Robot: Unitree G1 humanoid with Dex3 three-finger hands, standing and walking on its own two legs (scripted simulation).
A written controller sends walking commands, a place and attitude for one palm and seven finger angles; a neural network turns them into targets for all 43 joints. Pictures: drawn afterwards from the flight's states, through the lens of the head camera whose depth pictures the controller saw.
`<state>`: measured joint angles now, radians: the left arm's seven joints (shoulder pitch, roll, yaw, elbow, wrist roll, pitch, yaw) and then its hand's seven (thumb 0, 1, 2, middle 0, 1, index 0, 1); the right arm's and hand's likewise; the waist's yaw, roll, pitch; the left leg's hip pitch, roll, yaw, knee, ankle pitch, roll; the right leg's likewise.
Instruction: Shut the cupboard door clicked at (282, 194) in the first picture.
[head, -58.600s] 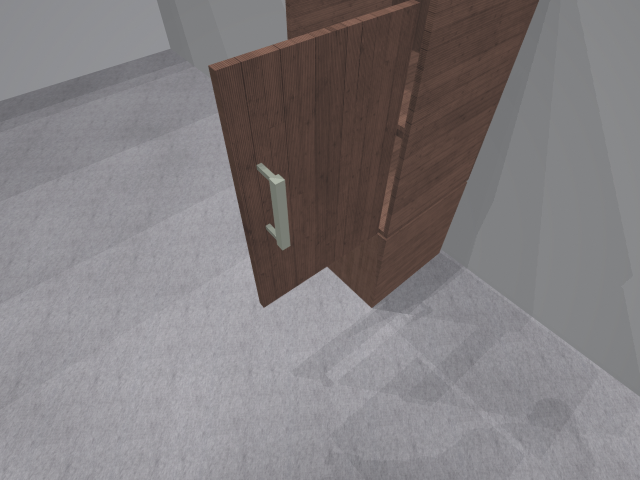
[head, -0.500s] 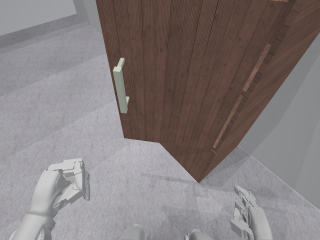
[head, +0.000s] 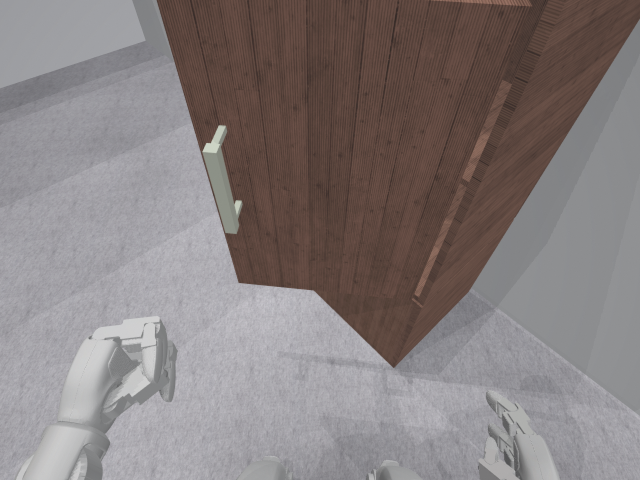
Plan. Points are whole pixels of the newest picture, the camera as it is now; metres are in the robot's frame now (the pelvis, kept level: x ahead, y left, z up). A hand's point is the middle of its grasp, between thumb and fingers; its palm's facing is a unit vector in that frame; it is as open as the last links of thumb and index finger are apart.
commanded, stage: raise the hand and make a fist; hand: left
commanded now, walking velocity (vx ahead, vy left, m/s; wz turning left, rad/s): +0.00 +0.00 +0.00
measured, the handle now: (226, 183) +0.51 +0.17 +0.06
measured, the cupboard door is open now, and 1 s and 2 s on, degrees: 41 41 39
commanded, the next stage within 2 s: bring the fist close to the handle in 0.06 s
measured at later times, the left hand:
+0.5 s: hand (198, 321) +0.28 +0.16 +0.07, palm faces -0.11 -0.99 -0.03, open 3.1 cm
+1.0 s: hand (228, 255) +0.37 +0.14 +0.07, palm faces -0.07 -1.00 -0.02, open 3.1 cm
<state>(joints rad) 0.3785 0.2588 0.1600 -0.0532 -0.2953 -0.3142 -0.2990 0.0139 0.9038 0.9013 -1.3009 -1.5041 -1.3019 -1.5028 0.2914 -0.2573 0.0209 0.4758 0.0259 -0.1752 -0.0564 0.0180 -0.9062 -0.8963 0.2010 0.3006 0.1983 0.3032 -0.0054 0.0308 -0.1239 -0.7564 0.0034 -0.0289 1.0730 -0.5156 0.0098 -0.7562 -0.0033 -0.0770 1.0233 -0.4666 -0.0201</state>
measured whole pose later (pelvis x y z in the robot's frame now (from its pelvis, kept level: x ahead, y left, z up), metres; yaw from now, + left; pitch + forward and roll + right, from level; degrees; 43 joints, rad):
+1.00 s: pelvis +0.00 +0.00 +0.00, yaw -1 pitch +13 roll +0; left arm -0.32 0.23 0.15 0.55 -0.19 -0.33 -0.19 0.01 0.90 0.90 -1.30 -1.50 -1.30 -1.50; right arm 0.28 -0.25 0.02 0.59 0.03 -0.09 -0.04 0.02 -0.91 -0.90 0.20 0.30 0.20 0.30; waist -0.04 0.02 -0.11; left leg -0.77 0.00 0.00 1.02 -0.48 0.01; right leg -0.80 -0.01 -0.04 1.00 -0.44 -0.02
